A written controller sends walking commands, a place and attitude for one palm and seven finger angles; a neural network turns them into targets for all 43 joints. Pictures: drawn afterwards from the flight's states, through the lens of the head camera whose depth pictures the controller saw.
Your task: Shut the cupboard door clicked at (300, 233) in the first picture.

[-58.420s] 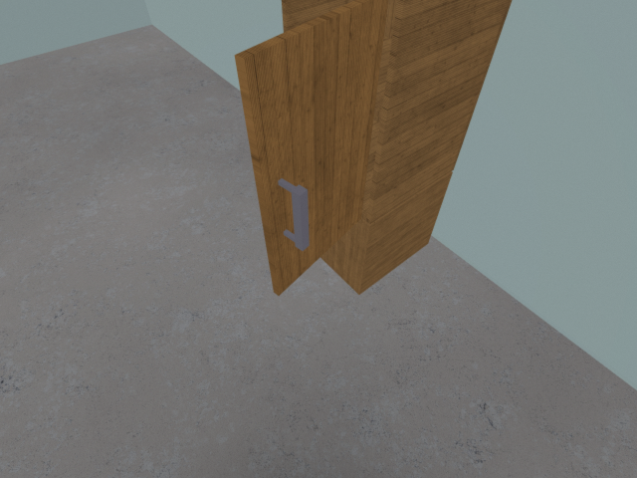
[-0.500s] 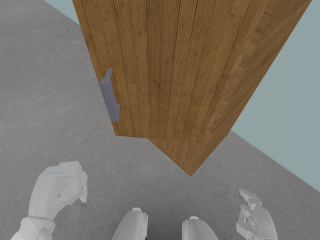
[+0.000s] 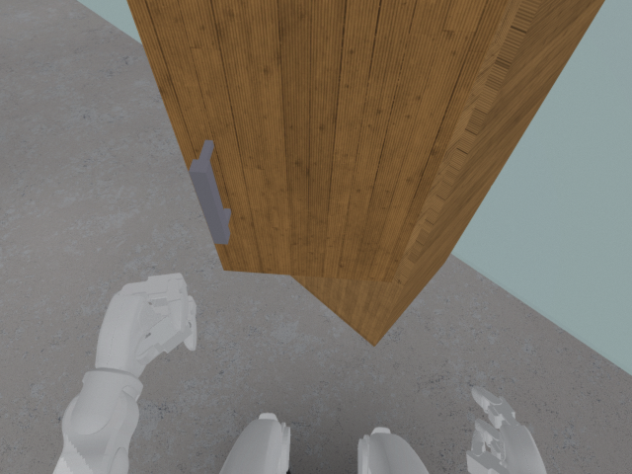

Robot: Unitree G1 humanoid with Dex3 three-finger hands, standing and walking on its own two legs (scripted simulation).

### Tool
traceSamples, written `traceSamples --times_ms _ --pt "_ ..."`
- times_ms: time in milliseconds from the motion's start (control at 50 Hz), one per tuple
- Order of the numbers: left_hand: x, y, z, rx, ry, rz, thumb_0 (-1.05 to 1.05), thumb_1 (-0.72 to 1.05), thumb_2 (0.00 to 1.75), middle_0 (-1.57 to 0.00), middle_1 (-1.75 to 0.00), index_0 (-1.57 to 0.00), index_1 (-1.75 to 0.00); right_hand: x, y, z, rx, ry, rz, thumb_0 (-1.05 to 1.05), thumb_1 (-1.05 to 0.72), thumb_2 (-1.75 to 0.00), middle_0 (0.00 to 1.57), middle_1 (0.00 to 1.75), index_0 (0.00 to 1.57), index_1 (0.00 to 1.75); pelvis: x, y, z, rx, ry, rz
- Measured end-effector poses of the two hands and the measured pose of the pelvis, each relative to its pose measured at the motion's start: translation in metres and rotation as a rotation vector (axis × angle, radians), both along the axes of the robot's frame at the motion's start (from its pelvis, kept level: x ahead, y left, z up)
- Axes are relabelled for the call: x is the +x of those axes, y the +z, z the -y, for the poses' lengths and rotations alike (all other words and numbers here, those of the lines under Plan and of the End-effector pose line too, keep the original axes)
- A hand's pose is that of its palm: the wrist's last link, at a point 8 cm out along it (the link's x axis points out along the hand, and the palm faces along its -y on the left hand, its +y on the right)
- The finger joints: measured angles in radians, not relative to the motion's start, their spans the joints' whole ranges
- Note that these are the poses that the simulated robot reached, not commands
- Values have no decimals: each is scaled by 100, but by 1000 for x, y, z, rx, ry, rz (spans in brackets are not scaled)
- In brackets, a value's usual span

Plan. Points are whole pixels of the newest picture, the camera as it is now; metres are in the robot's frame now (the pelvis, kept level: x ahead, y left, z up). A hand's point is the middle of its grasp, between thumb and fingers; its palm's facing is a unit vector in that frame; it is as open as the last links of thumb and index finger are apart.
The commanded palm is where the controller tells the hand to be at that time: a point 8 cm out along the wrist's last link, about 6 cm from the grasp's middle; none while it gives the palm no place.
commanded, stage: bring the fist close to the handle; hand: left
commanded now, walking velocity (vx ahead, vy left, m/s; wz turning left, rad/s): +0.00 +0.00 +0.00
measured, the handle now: (215, 195) +0.47 +0.17 +0.04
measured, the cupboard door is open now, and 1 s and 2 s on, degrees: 39 39 22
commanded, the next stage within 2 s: push the door shut along its arc in 0.94 s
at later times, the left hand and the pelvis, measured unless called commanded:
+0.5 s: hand (217, 265) +0.36 +0.15 +0.04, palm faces -0.04 -1.00 -0.03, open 3.1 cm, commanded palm +0.35 +0.20 +0.05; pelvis +0.00 +0.00 +0.01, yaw +0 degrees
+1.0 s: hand (222, 259) +0.37 +0.14 +0.05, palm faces -0.03 -1.00 -0.04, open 3.1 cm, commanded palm +0.34 +0.20 +0.05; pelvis +0.00 -0.01 +0.01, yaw -1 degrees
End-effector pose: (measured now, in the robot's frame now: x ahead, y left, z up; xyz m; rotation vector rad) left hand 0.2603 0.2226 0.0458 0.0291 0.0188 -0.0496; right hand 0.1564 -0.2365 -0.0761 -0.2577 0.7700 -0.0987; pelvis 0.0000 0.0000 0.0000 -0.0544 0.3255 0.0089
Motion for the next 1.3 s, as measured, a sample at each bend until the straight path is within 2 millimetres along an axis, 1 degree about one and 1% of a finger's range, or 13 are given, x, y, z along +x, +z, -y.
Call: traceSamples --times_ms 180,260,400,520,600,680,840,960,1100,1200,1300 --pt "33 -2 11 -5 -8 17 2 90 90 -130 -150 -130 -150 -9 -6 5 -4 -20 -59 2 -90 -90 20 30 21 30 1 2 0 7 -5 -6" --pt "47 -2 12 -2 0 15 2 90 90 -130 -150 -130 -150 -13 -7 6 0 -30 -81 2 -90 -90 20 30 21 30 1 4 0 11 -8 -8" --pt "66 3 17 -3 6 30 2 90 90 -130 -150 -130 -150 -19 -9 9 9 -42 -118 1 -90 -90 20 30 21 30 3 6 1 17 -12 -9" --pt "83 -1 20 -1 13 22 2 90 90 -130 -150 -130 -150 -27 -13 13 3 -55 -154 1 -90 -90 20 30 21 30 1 6 3 20 -14 -13" --pt "94 1 22 -2 20 38 2 90 90 -130 -150 -130 -150 -34 -16 17 2 -70 -176 1 -90 -90 20 30 21 30 1 5 4 21 -17 -18" --pt "97 5 25 -1 11 43 2 90 90 -130 -150 -130 -150 -41 -17 20 12 -87 -197 1 -90 -90 20 30 20 30 1 7 5 25 -23 -17" --pt "90 0 23 4 30 24 2 90 90 -130 -150 -130 -150 -50 -17 22 13 -95 -223 1 -90 -90 20 30 20 30 0 9 7 31 -24 -13" --pt "86 4 25 5 20 58 2 90 90 -130 -150 -130 -150 -48 -18 24 12 -88 -220 1 -90 -90 20 30 20 30 -1 8 8 31 -21 -9" --pt "86 0 23 1 25 33 2 90 90 -130 -150 -130 -150 -39 -16 23 9 -81 -193 1 -90 -90 20 30 20 30 -3 8 9 31 -20 -6" --pt "94 4 21 15 -1 56 2 90 90 -130 -150 -131 -150 -37 -17 23 0 -74 -182 1 -90 -90 20 30 20 30 -5 5 9 27 -15 -10" --pt "111 6 24 11 -45 51 2 90 90 -130 -150 -131 -150 -42 -20 24 -6 -82 -194 1 -90 -90 20 30 20 30 -7 3 8 23 -13 -16"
